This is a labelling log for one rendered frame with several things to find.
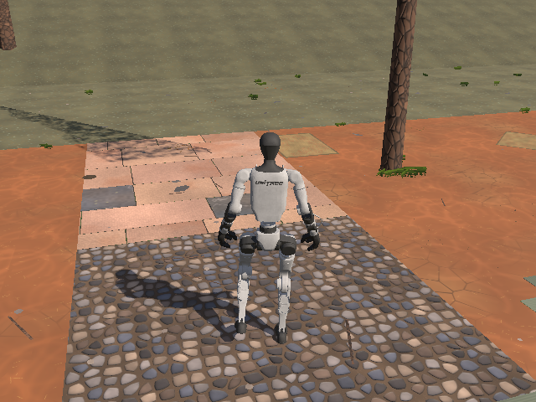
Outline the right robot hand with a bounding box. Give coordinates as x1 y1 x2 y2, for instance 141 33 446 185
301 233 320 251

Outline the right robot forearm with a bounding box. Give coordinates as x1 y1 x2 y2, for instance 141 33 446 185
302 203 318 236

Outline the robot shin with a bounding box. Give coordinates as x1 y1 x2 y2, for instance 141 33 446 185
237 265 250 323
278 278 291 332

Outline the robot left upper arm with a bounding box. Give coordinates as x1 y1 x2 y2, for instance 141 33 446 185
228 168 252 214

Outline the left robot shin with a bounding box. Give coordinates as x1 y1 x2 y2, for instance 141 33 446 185
237 265 250 323

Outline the robot right upper arm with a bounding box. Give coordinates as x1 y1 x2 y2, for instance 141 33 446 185
287 169 310 215

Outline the left robot hand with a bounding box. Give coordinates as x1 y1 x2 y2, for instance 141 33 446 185
218 231 237 248

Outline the right robot shin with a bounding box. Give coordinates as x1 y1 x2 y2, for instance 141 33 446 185
278 278 291 332

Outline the left robot forearm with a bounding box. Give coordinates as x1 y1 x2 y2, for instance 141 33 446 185
219 202 236 234

